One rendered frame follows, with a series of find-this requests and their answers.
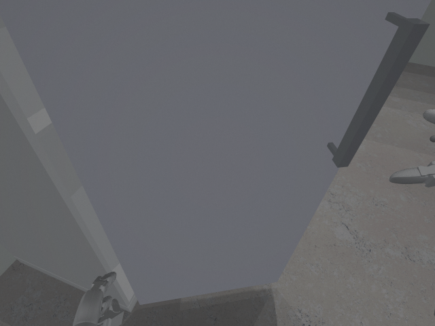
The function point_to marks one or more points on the fridge door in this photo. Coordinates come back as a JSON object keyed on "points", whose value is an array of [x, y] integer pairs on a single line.
{"points": [[199, 128]]}

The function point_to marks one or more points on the robot left hand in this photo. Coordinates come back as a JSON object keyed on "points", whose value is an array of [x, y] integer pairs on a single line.
{"points": [[92, 305]]}

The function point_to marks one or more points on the robot right hand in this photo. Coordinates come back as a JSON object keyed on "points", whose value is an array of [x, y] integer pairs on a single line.
{"points": [[421, 174]]}

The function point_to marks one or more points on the handle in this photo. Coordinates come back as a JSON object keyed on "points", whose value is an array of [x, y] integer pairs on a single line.
{"points": [[398, 54]]}

